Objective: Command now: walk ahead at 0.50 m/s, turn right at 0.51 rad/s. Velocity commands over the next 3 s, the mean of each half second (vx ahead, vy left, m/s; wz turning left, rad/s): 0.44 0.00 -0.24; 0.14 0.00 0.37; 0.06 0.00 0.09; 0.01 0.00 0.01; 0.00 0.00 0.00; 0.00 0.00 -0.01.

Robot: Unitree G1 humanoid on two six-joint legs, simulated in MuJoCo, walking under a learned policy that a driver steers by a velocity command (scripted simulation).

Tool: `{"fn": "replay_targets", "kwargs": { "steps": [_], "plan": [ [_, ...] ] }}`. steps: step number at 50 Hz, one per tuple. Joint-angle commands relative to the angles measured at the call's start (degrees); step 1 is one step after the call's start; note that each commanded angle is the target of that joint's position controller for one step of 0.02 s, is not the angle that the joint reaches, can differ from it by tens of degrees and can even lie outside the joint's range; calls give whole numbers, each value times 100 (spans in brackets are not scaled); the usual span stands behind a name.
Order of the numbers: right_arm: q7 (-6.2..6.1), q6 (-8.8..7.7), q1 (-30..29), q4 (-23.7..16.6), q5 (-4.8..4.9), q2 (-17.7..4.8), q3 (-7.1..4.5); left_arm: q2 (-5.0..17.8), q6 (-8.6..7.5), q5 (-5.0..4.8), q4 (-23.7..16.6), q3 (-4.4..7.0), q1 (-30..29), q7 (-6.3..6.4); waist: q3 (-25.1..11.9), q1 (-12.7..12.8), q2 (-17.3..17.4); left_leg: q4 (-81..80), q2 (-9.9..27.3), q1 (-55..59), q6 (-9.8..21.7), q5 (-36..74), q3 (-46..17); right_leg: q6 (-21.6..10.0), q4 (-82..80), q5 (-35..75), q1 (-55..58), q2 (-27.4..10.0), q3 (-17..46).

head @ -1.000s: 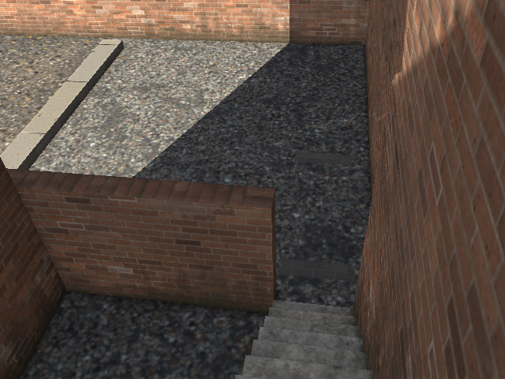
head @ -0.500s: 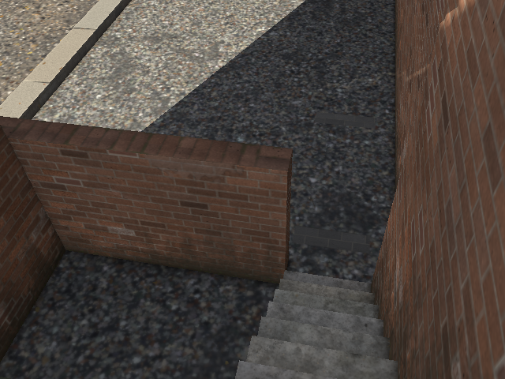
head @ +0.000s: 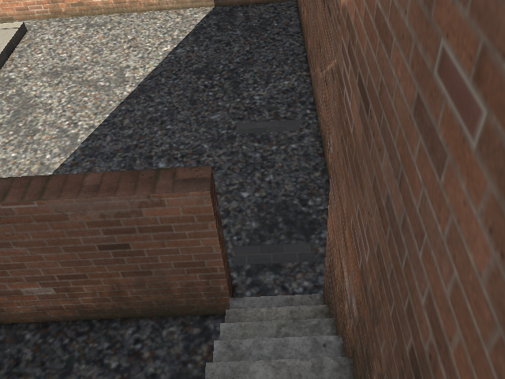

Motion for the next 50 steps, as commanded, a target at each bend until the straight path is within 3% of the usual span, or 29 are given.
{"fn": "replay_targets", "kwargs": {
  "steps": [1, 3, 4, 6, 8, 10, 12, 19, 20, 21, 22, 23, 24, 26, 27, 28, 29, 31, 33, 35, 37, 39, 41, 43, 44, 45, 46, 48, 50],
  "plan": [
    [-174, -193, 269, -864, 67, 25, -14, 426, -16, -43, 761, -88, 2444, -9, 437, 216, -2567, 1451, -758, -3914, 282, 358, -16, -970, 228, 5227, 2280, -422, 911],
    [-268, 41, -584, -1324, 67, 170, 90, 675, 29, -213, 915, -80, 1460, -54, 71, -227, -696, 2053, -446, -4219, 421, 1038, 43, -1638, 67, 4216, 1656, -1145, 2515],
    [-228, 164, -216, -1156, 362, 154, 131, 891, -21, -104, 1057, -18, 1415, 77, -297, -467, -282, -201, -287, -3996, 560, 2418, -1255, -1937, -109, 3673, 1213, -1979, 3574],
    [-341, 480, -1226, -1454, 220, -231, 158, 2, -93, 178, 716, -455, 258, 610, 517, -579, 724, -2684, 217, -2741, 222, 3974, -1452, -1490, 147, 3616, -744, -1755, 2923],
    [-324, 560, -1188, -1168, -24, -12, 187, 708, -231, 167, 663, -311, -19, 821, 318, -621, 62, -3095, -190, -1010, 64, 5263, -779, -1215, 444, 3565, -1646, -1143, 2148],
    [101, 333, -1635, -1234, -69, -518, -5, 332, -279, -168, 919, -263, 1004, 1030, 211, -160, -182, -4630, -202, -1988, 212, 7506, -1095, -896, 1388, 145, -593, -487, 1822],
    [309, 293, -2122, -1493, -367, 86, 194, 244, -223, -326, 765, -249, 1094, 1189, 451, -43, -17, -5986, -288, -1238, 181, 8491, -820, -652, 1433, -1066, -1133, -79, 1216],
    [107, 342, -993, -945, -252, -349, -2, 25, -495, -177, 627, -59, 827, 856, 830, -9, -726, -5972, -281, -1008, 340, 6591, -519, -956, 3693, 401, -1419, -622, 1295],
    [132, 315, 635, -372, -123, -565, -179, 115, -511, -90, 551, 11, 9, 751, 138, -889, -836, -6796, -343, 1119, 583, 6757, -104, -770, 4857, 1477, -2097, -405, 709],
    [117, 347, 2882, 376, -208, -877, -371, 307, -605, 72, 379, 66, -733, 696, -48, -2085, -124, -7734, -467, 3586, 914, 7459, 307, -249, 7120, 2030, -3671, -130, -89],
    [102, 351, 3247, 673, -51, -789, -281, 145, -631, 341, 260, 78, -865, 770, 671, -2176, 1677, -8409, 46, 3870, 1586, 9337, -426, 404, 10526, -3982, -5176, 1144, -1127],
    [171, 214, 1710, 367, -14, -565, 109, -115, -722, 250, -69, -48, 292, 677, 794, -394, 2639, -7357, 636, 3900, 2260, 13145, -1904, 681, 9912, -4715, -6212, 898, -718],
    [185, 113, 1309, 207, -191, -102, 195, -127, -714, 141, -47, -140, 258, 631, 352, -358, 1587, -7235, 1029, 3687, 2371, 12150, -2108, 706, 8584, -4249, -5951, 277, -255],
    [105, 78, 734, 198, -262, -450, 114, -287, -489, -86, -35, -176, 76, 736, 179, 31, 161, -7042, 1191, 1802, 2197, 9330, -2150, 584, 6944, -3154, -5209, -93, 20],
    [11, 100, 82, -67, -391, -648, 82, -160, -465, -113, -151, -163, -42, 725, 113, 295, 15, -6925, 1433, 1261, 2325, 9275, -2453, 622, 6070, -2665, -4965, -268, 297],
    [-219, 179, -1136, -715, -242, -909, 20, -99, -405, -86, -635, -267, -343, 667, -25, 667, -162, -7467, 985, -505, 1741, 7238, -2264, 380, 2231, -168, -2415, -640, 774],
    [-241, 220, -1294, -650, -387, -878, 24, -67, -382, 31, -54, -158, 170, 614, -502, 849, -175, -7282, 381, -2185, 1650, 7068, -1814, 453, 2637, 1636, 442, -1, 106],
    [-402, 162, -845, -535, -10, -775, 50, 270, -388, 207, 173, 73, 733, 481, -694, 730, 566, -6584, 180, -1054, 1810, 5556, -2168, 632, 2318, 2818, 317, 144, 673],
    [-598, 63, -505, -777, 440, -284, 65, 377, -254, 190, -579, -81, -791, 377, 390, 30, -42, -5937, -392, 571, 1500, 3115, -2026, 658, -1180, 3186, -1304, -329, 996],
    [-734, 75, 624, -374, 151, -88, 58, 134, -259, 4, -908, -122, -1473, 155, 746, -620, -26, -5636, -539, 850, 1504, 2799, -2028, 671, -2726, 3884, -858, -509, 896],
    [-675, 208, 806, -414, 42, 214, 117, 326, -278, -119, -723, 11, -519, 66, 1000, -701, 229, -4779, -690, 202, 1570, 3316, -2288, 562, -3171, 3895, -236, -634, 690],
    [-320, 327, 399, -353, -26, 262, 138, 516, -317, 68, 166, 202, 1715, -28, 292, 222, 279, -3137, -1148, -1398, 1397, 3519, -2153, 565, -1329, 4311, 2009, -425, 138],
    [-35, 341, 1595, -119, 326, 698, 196, 636, -252, 267, 572, 98, 2278, 6, -146, 144, -1616, 465, -1866, -3074, 466, -887, -822, 115, -264, 7614, 3644, -1476, 223],
    [-23, 527, 1254, -496, 433, 621, 231, 11, -43, 50, 409, -335, 1575, -22, -505, -37, -952, 953, -1250, -3404, 224, -474, -1148, -515, -80, 4178, 2919, -1748, 1013],
    [-117, 627, 695, -629, 406, 488, 182, 47, -3, 118, 244, -417, 1098, -2, -196, 63, -592, 1165, -1167, -3222, 344, 80, -983, -515, -409, 3340, 2079, -1565, 857],
    [-190, 773, 396, -1193, 388, 901, 343, 693, -11, 58, 507, -344, 584, 103, -138, -506, -1275, 851, -491, -2897, 247, 659, -713, -1435, -1675, 149, 818, -2390, 2913],
    [-263, 844, 117, -1265, 282, 606, 309, 495, -95, -3, 405, -416, 167, 177, 487, -521, -672, 568, -320, -2933, 250, 1024, -870, -1514, -1949, -969, 133, -2359, 3130],
    [-385, 884, -78, -1230, 332, 11, 166, 336, -163, 62, 129, -529, -180, 317, 943, -309, -148, -582, -374, -2464, 310, 2778, -1408, -1160, -1437, -1210, -972, -1379, 1724],
    [-341, 819, -232, -1367, 357, 344, 271, -282, -183, 14, 355, -749, 171, 416, 847, -258, -592, -1135, -430, -2220, 274, 2995, -1024, -957, -957, 702, -990, -1182, 1163]
  ]
}}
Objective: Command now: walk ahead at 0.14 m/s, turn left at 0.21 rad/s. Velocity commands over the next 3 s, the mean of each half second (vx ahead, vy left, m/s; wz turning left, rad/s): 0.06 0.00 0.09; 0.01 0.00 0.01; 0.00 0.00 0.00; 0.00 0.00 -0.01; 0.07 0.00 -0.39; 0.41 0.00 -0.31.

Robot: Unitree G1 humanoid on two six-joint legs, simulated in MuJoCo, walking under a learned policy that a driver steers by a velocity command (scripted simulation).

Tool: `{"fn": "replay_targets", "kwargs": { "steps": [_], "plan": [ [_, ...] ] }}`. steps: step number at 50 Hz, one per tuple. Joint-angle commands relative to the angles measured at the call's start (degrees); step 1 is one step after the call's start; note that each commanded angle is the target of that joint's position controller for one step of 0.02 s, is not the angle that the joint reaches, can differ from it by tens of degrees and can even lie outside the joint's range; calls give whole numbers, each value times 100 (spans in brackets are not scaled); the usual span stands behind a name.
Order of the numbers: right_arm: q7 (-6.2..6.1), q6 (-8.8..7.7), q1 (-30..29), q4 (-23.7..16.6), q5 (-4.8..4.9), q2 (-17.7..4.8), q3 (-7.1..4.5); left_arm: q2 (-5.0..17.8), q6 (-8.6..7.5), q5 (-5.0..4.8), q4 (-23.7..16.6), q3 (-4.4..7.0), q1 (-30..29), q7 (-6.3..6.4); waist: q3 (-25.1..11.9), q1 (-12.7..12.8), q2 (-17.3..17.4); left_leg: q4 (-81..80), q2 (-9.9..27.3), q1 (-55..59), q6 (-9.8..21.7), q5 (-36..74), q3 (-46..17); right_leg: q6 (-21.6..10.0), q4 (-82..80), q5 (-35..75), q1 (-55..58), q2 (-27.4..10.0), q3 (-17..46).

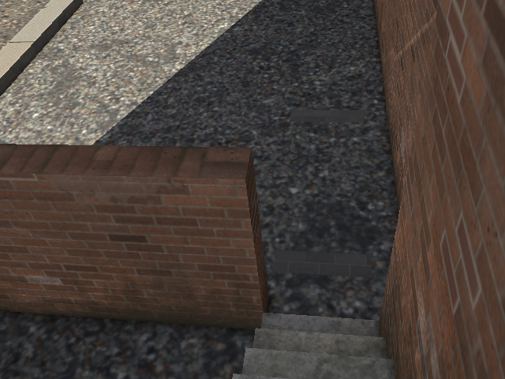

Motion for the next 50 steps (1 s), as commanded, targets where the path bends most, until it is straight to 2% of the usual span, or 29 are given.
{"fn": "replay_targets", "kwargs": {
  "steps": [1, 2, 3, 6, 8, 10, 12, 13, 14, 18, 20, 21, 22, 23, 24, 25, 26, 27, 28, 29, 30, 31, 32, 33, 34, 35, 39, 44, 50],
  "plan": [
    [48, -46, 473, -367, 23, -19, 49, 406, -161, 29, -278, -92, -154, 150, 629, -337, -1227, -759, 354, 50, -82, 463, -194, -855, -795, 2650, -852, -1451, 1387],
    [87, -83, 507, -476, 103, -38, 63, 369, -92, -31, -207, -87, 144, 153, 548, -227, -1374, -889, 405, -119, -151, -150, -46, -867, -841, 2292, -546, -1307, 1213],
    [94, -112, 192, -578, 133, -129, 55, 293, -39, -79, -198, -93, 353, 154, 657, -16, -1124, -872, 378, -252, -181, -424, 30, -942, -888, 2254, -444, -1242, 1177],
    [94, -189, -119, -687, 84, -84, 90, 469, 40, -5, -159, -5, 685, 141, 671, 158, -864, -807, 412, -329, -194, -696, 130, -1189, -624, 3033, -34, -1309, 1158],
    [78, -223, -201, -717, 76, -111, 97, 442, 83, 50, -123, 24, 774, 135, 608, 202, -850, -736, 432, -323, -167, -845, 141, -1247, -484, 3386, 98, -1324, 1133],
    [83, -245, -281, -767, 67, -102, 102, 334, 103, 13, -114, 25, 798, 144, 500, 212, -877, -849, 476, -247, -139, -888, 126, -1269, -402, 3542, 203, -1309, 1131],
    [157, -295, -411, -849, 85, -96, 111, 284, 152, 31, -106, 22, 756, 151, 331, 174, -776, -955, 532, -239, -140, -824, 90, -1234, -279, 3600, 362, -1325, 1156],
    [146, -285, -417, -810, 71, -36, 137, 447, 140, -18, -96, 113, 673, 138, 366, 159, -861, -1361, 625, -273, -134, -665, 71, -1144, -148, 3470, 465, -1283, 1048],
    [207, -323, -467, -834, 53, -130, 134, 218, 183, 45, -68, 40, 700, 134, 324, 138, -493, -1641, 610, -122, -122, -260, 31, -1085, -115, 3605, 431, -1188, 900],
    [310, -347, -732, -908, 43, -108, 153, 24, 195, -5, 137, 23, 1073, 146, 685, 168, -390, -2710, 610, -265, 35, 1597, -177, -701, -28, 3586, 691, -822, 330],
    [355, -444, -733, -961, 32, -121, 172, 73, 102, -71, 128, 47, 843, 175, 886, 23, -237, -3283, 637, -217, 90, 2547, -304, -568, 38, 4104, 619, -753, 152],
    [384, -513, -646, -945, 18, -96, 182, 164, 34, -90, 181, 84, 759, 189, 841, -55, -199, -3667, 718, 27, 126, 2870, -322, -499, 68, 4414, 582, -755, 100],
    [409, -587, -506, -946, -87, -235, 178, 409, -28, -107, 113, 143, 515, 190, 925, -208, -35, -4364, 616, -209, 223, 3423, -444, -384, 208, 4365, 754, -707, -178],
    [430, -620, -522, -975, -237, -317, 199, 507, -67, -122, 202, 218, 477, 207, 920, -145, -60, -5078, 634, -23, 411, 4347, -544, -257, 252, 4173, 769, -536, -349],
    [406, -443, -44, -717, -361, 348, 345, 146, -83, -261, -1, 101, -144, 280, 634, -531, -687, -7196, 616, 1440, 5, 2584, 398, -383, -386, 3220, 516, -858, -120],
    [367, -367, -243, -619, -430, 408, 383, 489, -86, -170, -66, 163, -475, 154, 528, -540, -243, -7510, 425, 3043, -112, 3623, 636, -263, -466, 4044, -314, -852, -123],
    [318, -322, -461, -717, -296, -188, 269, 1031, -147, -95, -233, 338, 136, 102, 315, -60, 652, -7281, 521, 2316, 157, 5963, -327, 205, -729, 3327, 785, -478, -332],
    [230, -333, -782, -643, -145, -451, 211, 1060, -298, -124, -81, 431, 482, 68, 609, 316, 787, -7096, 619, 2752, 331, 6536, -473, 390, -838, 3308, 473, -588, -143],
    [160, -358, -698, -530, -177, -456, 190, 1098, -314, -213, -101, 453, 284, 68, 478, 164, 686, -7086, 654, 3050, 305, 6411, -525, 495, -1046, 3541, 696, -566, -166],
    [164, -397, -698, -604, -231, -215, 240, 1032, -276, -276, 4, 438, 394, 88, 285, 43, 60, -7308, 700, 3300, 281, 6271, -539, 563, -1048, 4198, 924, -662, -88],
    [150, -531, -370, -629, -293, -241, 261, 1244, -291, -315, 48, 537, 257, 58, 97, -85, -377, -7599, 723, 3547, 252, 6394, -550, 578, -1089, 4563, 1188, -698, -47],
    [134, -599, -313, -522, -239, -458, 209, 1169, -267, -282, 29, 550, 253, 25, -31, 82, -304, -7540, 700, 3681, 289, 6232, -503, 658, -1339, 4748, 1447, -711, -17],
    [211, -639, -311, -492, -241, -356, 232, 993, -179, -203, 129, 499, 264, 27, -139, 41, -324, -7644, 770, 3584, 382, 5940, -584, 660, -1538, 4857, 1808, -744, -100],
    [261, -658, -297, -459, -263, -314, 241, 1073, -147, -234, 121, 534, 89, 41, -126, 4, -436, -7831, 770, 3651, 373, 5995, -561, 656, -1649, 4707, 1925, -749, -121],
    [289, -677, -428, -500, -316, -347, 238, 1131, -112, -231, 13, 559, -177, 76, -194, -1, -372, -8015, 756, 3728, 344, 6094, -473, 648, -1779, 4678, 2062, -744, -142],
    [294, -738, -604, -588, -301, -422, 210, 1188, -68, -247, -9, 606, -231, 73, -269, 7, -410, -8098, 785, 3965, 392, 6231, -429, 682, -2005, 4412, 2109, -751, -155],
    [284, -773, -486, -547, -334, -578, 151, 1415, -61, -244, -143, 694, -399, 105, -200, -78, -387, -8297, 805, 4034, 389, 6131, -449, 650, -2425, 4789, 2476, -841, -198],
    [332, -753, -571, -608, -330, -560, 171, 1542, -28, -227, -121, 697, -293, 105, -167, -44, -420, -8391, 783, 3831, 371, 5806, -474, 625, -2389, 5276, 2789, -1030, -208],
    [286, -684, -654, -656, -356, -699, 159, 1706, -62, -231, -107, 689, -271, 98, -2, -75, -366, -8520, 774, 3995, 325, 5713, -480, 649, -2514, 5294, 2566, -1132, -128]
  ]
}}
Over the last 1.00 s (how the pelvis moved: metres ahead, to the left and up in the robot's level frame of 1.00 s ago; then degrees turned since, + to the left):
0.42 0.02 -0.46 7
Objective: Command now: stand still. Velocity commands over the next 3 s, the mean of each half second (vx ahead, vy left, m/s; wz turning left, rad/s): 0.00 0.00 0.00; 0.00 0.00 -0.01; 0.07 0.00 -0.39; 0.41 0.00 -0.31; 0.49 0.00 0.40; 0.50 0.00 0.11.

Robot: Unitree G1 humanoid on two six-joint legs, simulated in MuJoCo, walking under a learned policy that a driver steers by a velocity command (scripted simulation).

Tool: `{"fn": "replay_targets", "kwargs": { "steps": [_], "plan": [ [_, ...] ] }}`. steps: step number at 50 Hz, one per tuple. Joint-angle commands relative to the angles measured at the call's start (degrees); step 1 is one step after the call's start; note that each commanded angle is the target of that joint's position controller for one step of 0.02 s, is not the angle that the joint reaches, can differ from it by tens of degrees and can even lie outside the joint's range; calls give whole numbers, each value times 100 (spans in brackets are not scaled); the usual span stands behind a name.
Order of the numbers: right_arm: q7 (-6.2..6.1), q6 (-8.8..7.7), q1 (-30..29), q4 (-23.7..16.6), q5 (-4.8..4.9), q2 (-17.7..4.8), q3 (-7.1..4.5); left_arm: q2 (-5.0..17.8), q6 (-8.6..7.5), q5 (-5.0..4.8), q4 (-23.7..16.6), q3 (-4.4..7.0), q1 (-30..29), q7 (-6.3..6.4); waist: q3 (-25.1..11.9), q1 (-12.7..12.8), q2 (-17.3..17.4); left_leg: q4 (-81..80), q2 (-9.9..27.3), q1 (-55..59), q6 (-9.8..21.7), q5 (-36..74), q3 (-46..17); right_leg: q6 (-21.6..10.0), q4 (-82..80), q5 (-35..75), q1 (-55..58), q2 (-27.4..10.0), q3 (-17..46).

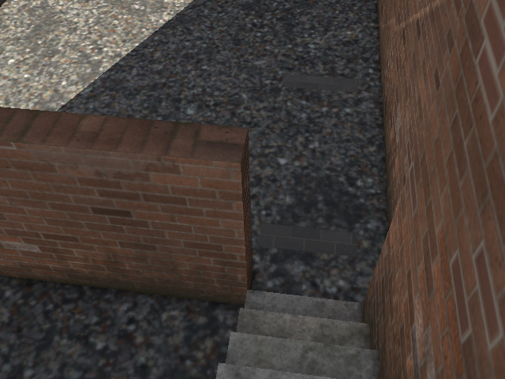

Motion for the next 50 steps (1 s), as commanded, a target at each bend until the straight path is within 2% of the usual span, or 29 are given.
{"fn": "replay_targets", "kwargs": {
  "steps": [1, 5, 8, 12, 13, 15, 17, 21, 22, 24, 26, 27, 30, 31, 32, 33, 34, 36, 38, 42, 43, 44, 45, 46, 47, 50],
  "plan": [
    [-30, -34, -4, -337, -5, -407, -68, 781, -28, -8, -11, 122, 639, 10, -260, 19, 101, 24, 536, -44, 176, 2937, -299, -16, 471, 4027, 358, -514, 178],
    [-46, -6, 0, -331, 2, -409, -59, 766, -33, -10, 43, 107, 745, 4, -250, 19, 72, -53, 539, 38, 168, 2842, -310, 7, 398, 4009, 326, -546, 222],
    [-34, 40, 55, -297, 28, -320, -28, 630, -30, -14, 137, 68, 899, -7, -238, 67, -46, -109, 536, 9, 204, 2716, -363, 45, 386, 4058, 398, -571, 211],
    [-45, 99, 75, -288, 20, -334, -27, 634, -46, -10, 186, 58, 971, -15, -252, 70, -21, -181, 545, 84, 214, 2624, -389, 59, 332, 3934, 342, -612, 238],
    [-45, 128, 191, -205, 43, -348, -42, 613, -77, -9, 230, 47, 1055, -49, -195, 91, -43, -141, 567, 121, 220, 2648, -436, 65, 322, 3844, 248, -618, 195],
    [-67, 184, 227, -190, 23, -344, -47, 597, -110, -29, 279, 37, 1108, -77, -189, 74, -52, -148, 566, 133, 234, 2620, -448, 76, 317, 3729, 179, -616, 185],
    [-61, 231, 207, -211, 2, -248, -6, 545, -116, -22, 350, 21, 1208, -138, -258, 82, -62, -97, 556, 37, 237, 2453, -429, 66, 384, 3619, 226, -601, 162],
    [-97, 328, 264, -182, 18, -242, 29, 499, -97, 14, 385, 13, 1301, -164, -249, 82, 23, -60, 569, -194, 214, 2189, -459, 23, 445, 3225, 227, -582, 102],
    [-85, 355, 171, -204, 45, -225, 36, 457, -78, 15, 319, 2, 1362, -169, -231, 111, 186, -83, 516, -229, 209, 2069, -398, 68, 452, 3030, 204, -552, 111],
    [-102, 416, 189, -200, 38, -167, 72, 480, -56, 16, 323, 18, 1444, -176, -162, 104, 78, -62, 502, -343, 174, 1773, -411, 58, 494, 2707, 123, -507, 68],
    [-165, 501, 265, -162, 26, -76, 122, 504, -70, 11, 365, 56, 1493, -223, -26, 61, -80, -86, 563, -176, 167, 1319, -410, -10, 392, 1781, -338, -463, 137],
    [-185, 555, 306, -116, 75, -172, 108, 423, -88, 51, 418, 62, 1556, -266, 280, 55, -11, -77, 500, -241, 198, 891, -380, -20, 300, 1172, -659, -392, 161],
    [-215, 578, 505, -18, 94, -241, 113, 485, -111, 80, 433, 155, 1493, -324, 583, -7, -173, -140, 506, -281, 225, 83, -296, -110, 106, -136, -1195, -213, 213],
    [-233, 610, 538, -22, 67, -242, 139, 447, -103, 80, 415, 158, 1529, -339, 605, 15, -199, -146, 541, -214, 263, -268, -292, -178, 50, -823, -1298, -124, 158],
    [-296, 641, 499, -47, 84, -369, 110, 443, -193, 61, 396, 185, 1556, -351, 737, -19, -209, -93, 540, -206, 271, -314, -228, -175, -15, -940, -1573, -97, 202],
    [-327, 653, 563, -32, 88, -412, 114, 459, -243, 53, 378, 208, 1551, -360, 742, -35, -160, -55, 569, -156, 267, -354, -206, -188, -31, -968, -1682, -67, 223],
    [-344, 643, 538, -40, 38, -444, 105, 354, -248, 47, 304, 181, 1497, -321, 710, -57, 44, -173, 508, -423, 185, -423, -213, -168, -14, -781, -1452, -21, 204],
    [-324, 606, 612, 27, 46, -419, 115, 384, -238, 44, 239, 198, 1582, -276, 674, -60, 240, -301, 497, -564, 147, -273, -250, -158, 100, -750, -1229, -59, 155],
    [-289, 608, 659, 44, 39, -395, 128, 305, -256, 62, 246, 183, 1764, -310, 549, -38, 244, -258, 472, -399, 231, -489, -293, -144, 230, -1105, -1260, -70, 91],
    [-271, 611, 687, 80, 61, -420, 120, 279, -294, 60, 141, 184, 1845, -300, 630, -52, 416, -325, 437, -419, 278, -524, -357, -123, 337, -1224, -1438, -66, 57],
    [-269, 630, 666, 76, 88, -336, 141, 221, -309, 7, 116, 180, 1904, -266, 508, -12, 472, -283, 413, -362, 295, -194, -380, -129, 405, -1049, -1369, -67, 13],
    [-284, 612, 550, 42, 150, -397, 129, 40, -290, 39, 6, 67, 1710, -285, 440, 12, 597, -208, 386, -260, 313, 287, -366, -129, 454, -874, -1382, -67, 22],
    [-284, 611, 581, 42, 136, -395, 133, 89, -284, 48, -18, 59, 1730, -284, 348, 2, 533, -173, 404, -163, 329, 537, -387, -108, 485, -807, -1365, -75, 9],
    [-291, 594, 660, 73, 44, -425, 150, 371, -265, -2, 12, 123, 1655, -293, 325, 7, 265, -64, 415, -117, 329, 854, -367, -78, 526, -482, -1363, -39, -13],
    [-291, 589, 710, 90, 36, -457, 149, 348, -252, -5, 2, 105, 1685, -297, 230, -4, 272, -39, 412, -48, 335, 937, -356, -68, 561, -381, -1322, -54, -13],
    [-271, 552, 668, 97, 37, -461, 175, 296, -200, -15, -4, 48, 1645, -298, 269, -19, 379, -117, 403, -24, 267, 724, -285, -95, 550, -465, -1368, -86, 87]
  ]
}}
Over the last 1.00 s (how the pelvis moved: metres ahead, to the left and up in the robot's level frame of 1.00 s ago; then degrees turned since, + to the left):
0.13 0.05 0.04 2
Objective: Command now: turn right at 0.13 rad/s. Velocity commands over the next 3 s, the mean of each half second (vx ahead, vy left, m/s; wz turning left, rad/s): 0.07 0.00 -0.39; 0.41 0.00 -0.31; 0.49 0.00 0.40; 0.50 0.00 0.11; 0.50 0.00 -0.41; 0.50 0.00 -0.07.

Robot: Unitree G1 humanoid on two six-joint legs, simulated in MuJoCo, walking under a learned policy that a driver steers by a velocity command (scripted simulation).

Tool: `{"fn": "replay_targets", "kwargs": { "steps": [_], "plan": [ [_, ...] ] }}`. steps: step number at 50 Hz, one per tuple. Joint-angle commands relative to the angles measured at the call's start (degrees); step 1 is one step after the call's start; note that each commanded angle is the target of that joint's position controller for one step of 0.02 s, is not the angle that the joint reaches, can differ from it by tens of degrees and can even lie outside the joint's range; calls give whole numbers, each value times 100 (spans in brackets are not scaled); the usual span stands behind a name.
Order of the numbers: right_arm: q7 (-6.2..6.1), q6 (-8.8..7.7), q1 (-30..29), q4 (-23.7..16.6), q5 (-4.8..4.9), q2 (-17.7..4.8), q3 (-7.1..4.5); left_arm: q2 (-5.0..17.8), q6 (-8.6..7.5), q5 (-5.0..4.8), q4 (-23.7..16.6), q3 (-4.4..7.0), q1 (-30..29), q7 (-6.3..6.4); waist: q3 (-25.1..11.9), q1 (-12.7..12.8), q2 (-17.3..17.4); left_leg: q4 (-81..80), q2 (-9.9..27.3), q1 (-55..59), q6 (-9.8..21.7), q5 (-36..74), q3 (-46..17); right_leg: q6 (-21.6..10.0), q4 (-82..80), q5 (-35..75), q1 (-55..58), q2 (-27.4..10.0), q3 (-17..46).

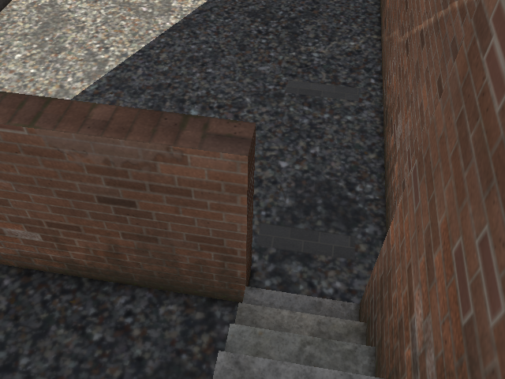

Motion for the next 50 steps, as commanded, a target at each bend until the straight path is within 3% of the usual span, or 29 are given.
{"fn": "replay_targets", "kwargs": {
  "steps": [1, 3, 4, 6, 9, 10, 11, 13, 15, 16, 18, 19, 20, 21, 24, 26, 28, 29, 30, 31, 33, 36, 39, 42, 43, 44, 45, 47, 50],
  "plan": [
    [9, -100, 48, -266, -13, -536, -83, 545, 60, 3, -47, 30, 700, 12, 224, -36, 344, -92, 382, 406, 302, 1189, -89, -215, -217, 60, -689, -98, 23],
    [8, -126, -99, -348, -5, -615, -100, 690, 85, -9, -214, 58, 459, 30, 375, -44, 331, -43, 340, 381, 280, 847, -2, -241, -126, -98, -970, -48, 93],
    [-30, -163, -189, -414, -28, -808, -147, 829, 94, 38, -420, 85, 176, 19, 479, -92, 323, 39, 299, 370, 265, 541, 77, -235, -12, -222, -1241, 15, 139],
    [-92, -172, -172, -471, -45, -875, -163, 884, 66, 21, -544, 123, 91, 63, 460, -89, 458, 163, 250, 428, 273, 617, 109, -255, 119, -197, -1474, 45, 237],
    [-117, -150, -340, -697, -34, -862, -177, 954, 45, -22, -804, 168, -172, 99, 241, -80, 321, 437, 307, 671, 336, 734, 187, -293, 512, -59, -1753, 117, 305],
    [-133, -166, -410, -750, -52, -898, -204, 1085, 22, -54, -913, 208, -274, 122, 162, -90, 417, 474, 328, 701, 352, 511, 174, -335, 582, -149, -1809, 112, 386],
    [-82, -223, -458, -789, -58, -901, -206, 981, 87, -32, -985, 184, -260, 120, 148, -45, 284, 451, 348, 610, 381, 268, 192, -304, 635, -359, -1806, 160, 389],
    [28, -314, -534, -838, 2, -1003, -248, 1010, 202, 20, -1232, 197, -543, 178, 250, -18, 284, 545, 415, 458, 405, 222, 229, -336, 886, -152, -1948, 232, 488],
    [121, -363, -436, -895, -16, -1222, -332, 1001, 226, 33, -1503, 190, -710, 185, -84, -23, 277, 765, 551, 585, 424, 383, 196, -399, 1231, 127, -2001, 333, 557],
    [183, -402, -453, -1008, -70, -1244, -337, 957, 254, 25, -1608, 177, -790, 212, -241, -45, 396, 638, 666, 598, 465, -44, 70, -418, 1340, -163, -2014, 456, 569],
    [226, -411, -574, -1185, -52, -1309, -370, 874, 211, 39, -1790, 139, -1040, 192, -107, -95, 855, 450, 891, 612, 517, -879, -185, -495, 1471, -520, -2379, 545, 649],
    [266, -230, -1059, -1322, -336, -967, -305, 447, 301, 150, -1654, -96, -869, 247, 58, 36, 1095, 468, 697, 290, 264, -890, 226, -573, 989, -386, -2035, 363, 862],
    [301, -186, -1004, -1372, -454, -742, -267, 559, 326, 149, -1649, -129, -1068, 298, 162, -84, 432, 719, 475, 85, 23, -407, 624, -615, 1003, 162, -1765, 324, 1064],
    [329, -216, -788, -1393, -466, -752, -242, 808, 375, 144, -1621, -103, -1108, 322, -64, -164, -98, 866, 433, 157, -119, -149, 787, -661, 1027, 402, -1544, 306, 1254],
    [412, -356, -752, -1421, -311, -878, -252, 961, 547, 134, -1733, -180, -1437, 280, -138, -262, -229, 995, 399, 164, -226, -865, 1004, -891, 889, 459, -1454, 179, 1772],
    [422, -406, -680, -1453, -293, -902, -258, 958, 580, 127, -1730, -228, -1607, 268, -75, -301, -402, 904, 444, 209, -219, -993, 1015, -961, 897, 309, -1508, 259, 1861],
    [438, -428, -627, -1437, -287, -1090, -373, 864, 539, 137, -1719, -253, -1702, 213, 5, -291, -284, 841, 406, 192, -216, -1053, 1143, -969, 1090, 477, -1600, 471, 1740],
    [463, -487, -519, -1371, -284, -1130, -407, 883, 557, 96, -1714, -247, -1678, 242, -67, -306, -352, 843, 392, 194, -200, -1071, 1239, -970, 1286, 451, -1568, 550, 1678],
    [484, -528, -509, -1377, -266, -1125, -414, 817, 571, 88, -1752, -272, -1729, 270, -108, -306, -244, 843, 411, 275, -181, -985, 1270, -1005, 1428, 540, -1610, 596, 1678],
    [455, -577, -409, -1320, -313, -1244, -474, 768, 552, 124, -1764, -267, -1804, 264, -29, -290, -258, 775, 395, 231, -143, -1253, 1334, -1019, 1534, 607, -1759, 706, 1591],
    [506, -653, -122, -1144, -268, -1224, -510, 417, 545, 112, -1745, -406, -1759, 257, -243, -303, 208, 781, 525, 476, -42, -412, 1294, -1006, 2037, 1103, -1644, 710, 1542],
    [609, -658, 225, -828, -242, -1226, -562, 468, 481, 111, -1415, -395, -1654, 299, -388, -312, 320, 973, 657, 715, 99, 411, 1300, -1020, 2345, 1130, -1762, 753, 1413],
    [542, -593, 361, -617, -210, -1313, -621, 422, 412, 86, -1263, -384, -1728, 196, -377, -289, 80, 1224, 689, 628, 21, 638, 1461, -1094, 2411, 1711, -1547, 739, 1371],
    [418, -551, 613, -434, -249, -1379, -630, 440, 402, 50, -1097, -316, -1764, 125, -252, -343, -37, 1451, 635, 340, -84, 332, 1666, -1214, 2691, 2139, -1445, 819, 1336],
    [390, -543, 672, -389, -245, -1346, -614, 417, 413, 37, -1054, -307, -1766, 109, -248, -342, -9, 1529, 644, 261, -103, 265, 1694, -1250, 2791, 2269, -1411, 837, 1351],
    [343, -570, 507, -395, -254, -1242, -547, 544, 337, 26, -910, -237, -1554, 150, -303, -210, 37, 1612, 720, 115, -76, 344, 1582, -1286, 2564, 2676, -1240, 677, 1492],
    [300, -579, 584, -321, -198, -1244, -526, 680, 301, 15, -768, -173, -1419, 172, -345, -197, -81, 1695, 704, 21, -107, 148, 1555, -1305, 2544, 2964, -1023, 636, 1545],
    [226, -575, 655, -141, -155, -1281, -485, 721, 288, 11, -619, -101, -1330, 164, -402, -132, -163, 1824, 657, -159, -158, -148, 1463, -1353, 2607, 3415, -747, 550, 1590],
    [73, -456, 728, -26, -88, -1277, -432, 801, 109, -6, -396, -32, -1446, 129, -345, -179, 6, 1805, 580, -110, -207, 13, 1191, -1323, 2671, 3664, -772, 485, 1477]
  ]
}}
Over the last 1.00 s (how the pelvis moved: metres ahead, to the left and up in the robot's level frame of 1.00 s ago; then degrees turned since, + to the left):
-0.08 0.03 -0.02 2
